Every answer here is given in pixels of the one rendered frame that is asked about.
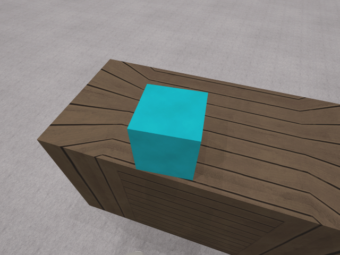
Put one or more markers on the carton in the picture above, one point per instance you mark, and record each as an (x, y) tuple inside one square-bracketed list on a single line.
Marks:
[(165, 130)]

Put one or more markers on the pedestal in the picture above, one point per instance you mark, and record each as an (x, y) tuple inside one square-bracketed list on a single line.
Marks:
[(267, 178)]

